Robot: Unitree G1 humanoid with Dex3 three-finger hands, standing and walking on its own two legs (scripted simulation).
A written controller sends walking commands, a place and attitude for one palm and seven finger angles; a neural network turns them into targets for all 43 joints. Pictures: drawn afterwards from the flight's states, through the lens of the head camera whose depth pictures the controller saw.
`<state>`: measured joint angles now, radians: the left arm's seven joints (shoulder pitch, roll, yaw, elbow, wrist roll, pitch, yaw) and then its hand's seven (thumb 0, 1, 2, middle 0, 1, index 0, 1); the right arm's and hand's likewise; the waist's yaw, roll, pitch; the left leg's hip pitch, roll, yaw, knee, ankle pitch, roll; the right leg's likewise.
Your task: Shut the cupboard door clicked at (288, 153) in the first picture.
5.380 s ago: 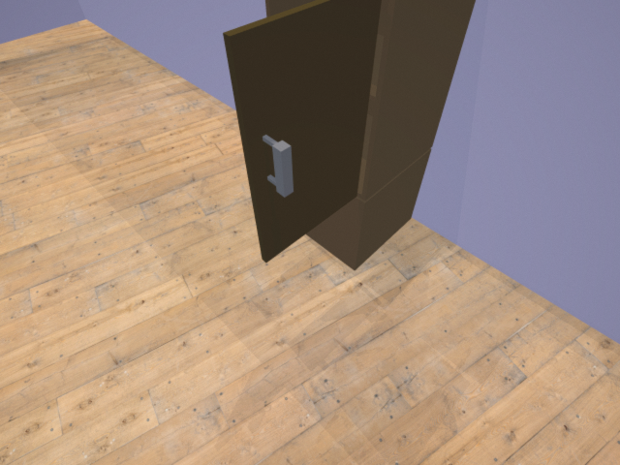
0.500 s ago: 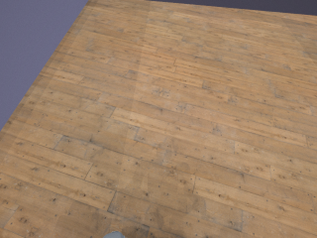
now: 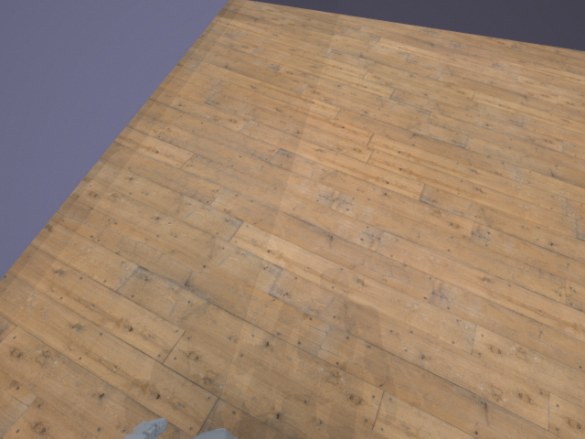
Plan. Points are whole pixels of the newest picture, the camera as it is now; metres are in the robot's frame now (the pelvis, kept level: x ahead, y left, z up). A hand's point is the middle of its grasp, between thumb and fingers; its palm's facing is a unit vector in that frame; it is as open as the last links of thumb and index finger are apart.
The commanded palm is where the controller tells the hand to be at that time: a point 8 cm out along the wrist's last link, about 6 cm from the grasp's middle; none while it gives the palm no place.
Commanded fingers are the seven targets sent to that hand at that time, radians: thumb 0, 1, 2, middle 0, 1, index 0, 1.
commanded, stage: walk to a spot facing it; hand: left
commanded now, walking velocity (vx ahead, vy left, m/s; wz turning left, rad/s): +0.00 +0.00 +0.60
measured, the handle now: out of the picture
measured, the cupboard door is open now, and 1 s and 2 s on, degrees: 88 88 88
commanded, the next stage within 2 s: none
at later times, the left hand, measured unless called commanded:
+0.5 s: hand out of the picture +0.04 +0.15 -0.15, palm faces +0.30 -0.91 -0.27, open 7.4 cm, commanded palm none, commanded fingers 0.00 0.90 0.90 -0.20 -0.30 -0.20 -0.30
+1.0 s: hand out of the picture +0.02 +0.13 -0.15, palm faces +0.57 -0.77 -0.29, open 7.4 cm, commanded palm none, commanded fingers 0.00 0.90 0.90 -0.20 -0.30 -0.20 -0.30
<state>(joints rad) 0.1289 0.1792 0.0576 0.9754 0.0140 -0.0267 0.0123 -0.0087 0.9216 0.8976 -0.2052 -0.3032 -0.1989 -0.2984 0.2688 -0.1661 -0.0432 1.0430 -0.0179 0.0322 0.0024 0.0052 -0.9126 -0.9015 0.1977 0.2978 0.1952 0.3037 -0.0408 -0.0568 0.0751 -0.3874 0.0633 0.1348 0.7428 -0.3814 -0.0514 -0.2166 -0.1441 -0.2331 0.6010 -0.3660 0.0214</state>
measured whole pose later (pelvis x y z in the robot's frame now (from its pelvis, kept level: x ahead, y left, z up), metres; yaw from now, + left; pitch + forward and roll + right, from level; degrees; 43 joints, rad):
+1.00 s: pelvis +0.07 -0.10 +0.00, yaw +36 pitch +0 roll +1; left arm 0.17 0.22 0.05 0.86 0.02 0.02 0.01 0.00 0.91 0.90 -0.20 -0.30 -0.20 -0.30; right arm 0.15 -0.25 -0.08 0.92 -0.02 0.09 0.02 0.00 -0.91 -0.90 0.20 0.30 0.20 0.30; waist -0.02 0.02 0.11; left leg -0.50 0.00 -0.02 1.02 -0.49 -0.04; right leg -0.30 -0.09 -0.09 0.62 -0.32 0.02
